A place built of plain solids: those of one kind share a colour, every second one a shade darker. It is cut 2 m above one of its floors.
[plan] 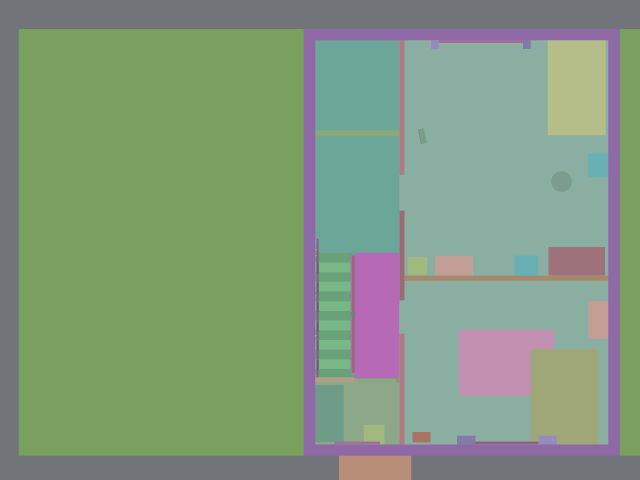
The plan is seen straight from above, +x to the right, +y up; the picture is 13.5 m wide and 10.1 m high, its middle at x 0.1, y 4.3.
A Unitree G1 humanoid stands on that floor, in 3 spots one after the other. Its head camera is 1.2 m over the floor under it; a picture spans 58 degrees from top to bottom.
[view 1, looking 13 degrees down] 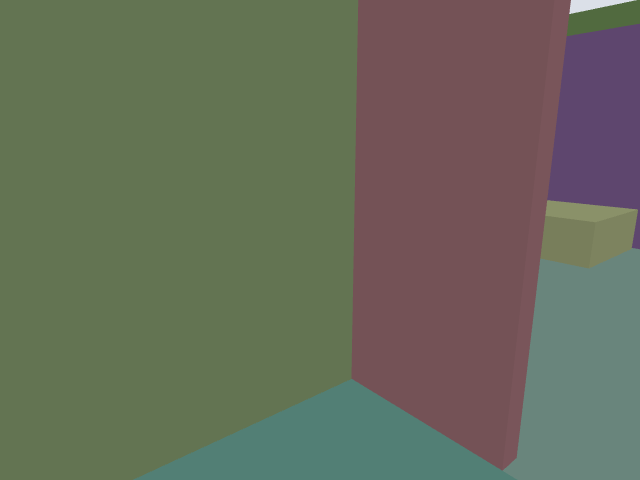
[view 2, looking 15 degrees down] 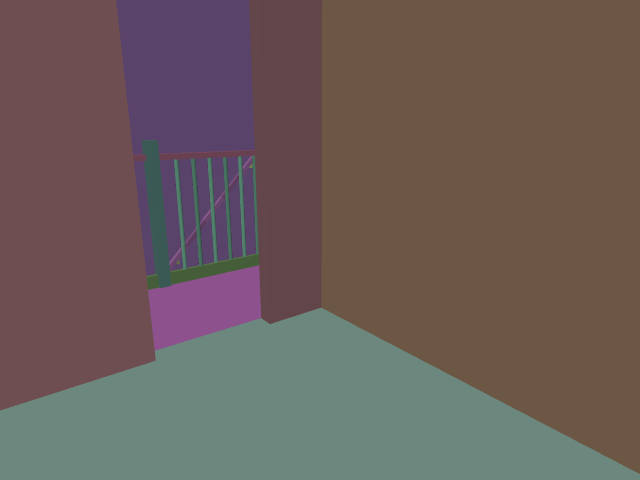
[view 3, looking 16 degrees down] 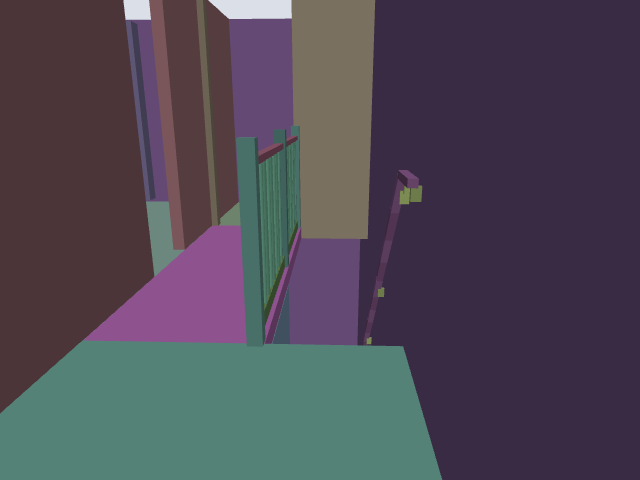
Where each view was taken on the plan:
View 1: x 0.38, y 5.03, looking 51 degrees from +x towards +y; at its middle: bath_wall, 1.93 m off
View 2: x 4.03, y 1.75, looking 142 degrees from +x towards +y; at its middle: landing_wall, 2.83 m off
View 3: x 0.38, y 6.14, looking -88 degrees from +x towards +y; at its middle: wall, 6.39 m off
